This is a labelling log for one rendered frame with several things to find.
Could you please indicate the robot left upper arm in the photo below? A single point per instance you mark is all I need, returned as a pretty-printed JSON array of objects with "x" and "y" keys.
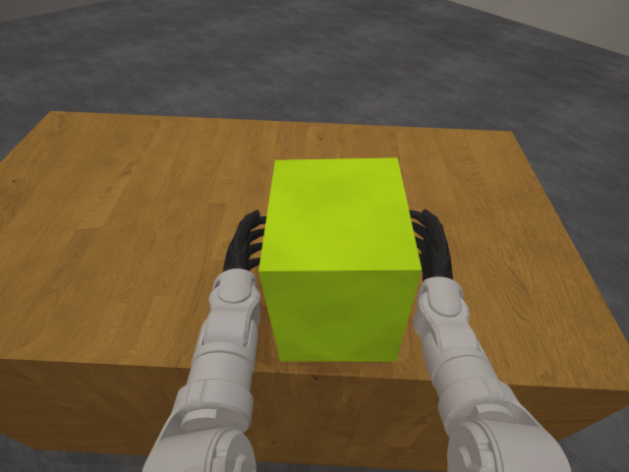
[{"x": 216, "y": 450}]

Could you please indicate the pedestal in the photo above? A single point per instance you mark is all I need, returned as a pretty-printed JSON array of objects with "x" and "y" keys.
[{"x": 113, "y": 228}]

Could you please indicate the right robot hand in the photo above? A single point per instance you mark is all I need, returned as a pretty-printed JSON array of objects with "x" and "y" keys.
[{"x": 435, "y": 257}]

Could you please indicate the carton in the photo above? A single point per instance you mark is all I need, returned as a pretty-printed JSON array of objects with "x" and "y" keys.
[{"x": 339, "y": 264}]

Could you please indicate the robot left forearm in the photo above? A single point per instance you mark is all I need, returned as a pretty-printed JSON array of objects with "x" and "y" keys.
[{"x": 218, "y": 389}]

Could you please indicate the robot right upper arm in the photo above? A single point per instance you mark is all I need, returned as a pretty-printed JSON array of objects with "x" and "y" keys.
[{"x": 480, "y": 445}]

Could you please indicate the left robot hand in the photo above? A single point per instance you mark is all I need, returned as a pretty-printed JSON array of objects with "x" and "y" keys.
[{"x": 240, "y": 250}]

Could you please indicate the robot right forearm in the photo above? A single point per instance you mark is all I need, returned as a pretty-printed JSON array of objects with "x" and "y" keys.
[{"x": 460, "y": 371}]

